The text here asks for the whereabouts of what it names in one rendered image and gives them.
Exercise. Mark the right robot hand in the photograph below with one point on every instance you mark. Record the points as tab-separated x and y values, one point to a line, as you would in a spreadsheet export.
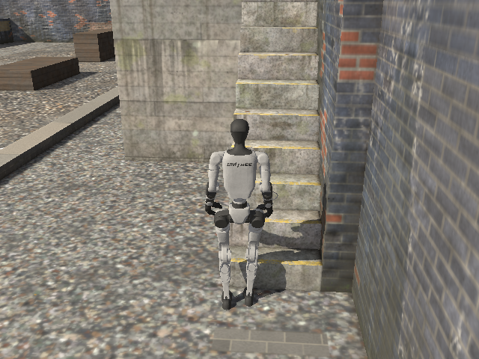
269	210

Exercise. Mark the robot left upper arm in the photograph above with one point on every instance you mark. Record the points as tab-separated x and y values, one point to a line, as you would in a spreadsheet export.
213	174

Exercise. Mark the left robot hand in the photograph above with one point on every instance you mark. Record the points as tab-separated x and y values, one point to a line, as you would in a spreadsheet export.
208	208

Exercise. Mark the robot right thigh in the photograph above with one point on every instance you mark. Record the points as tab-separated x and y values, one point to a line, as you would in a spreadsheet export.
255	227

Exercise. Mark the robot right upper arm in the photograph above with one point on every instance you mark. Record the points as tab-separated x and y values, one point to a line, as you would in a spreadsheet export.
263	160

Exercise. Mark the robot right shin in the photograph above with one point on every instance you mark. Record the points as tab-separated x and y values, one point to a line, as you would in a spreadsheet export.
251	271

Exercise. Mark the robot right forearm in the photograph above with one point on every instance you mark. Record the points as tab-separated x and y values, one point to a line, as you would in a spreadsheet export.
267	198

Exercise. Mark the robot left forearm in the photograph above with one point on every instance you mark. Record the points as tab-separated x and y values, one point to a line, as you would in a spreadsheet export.
210	197

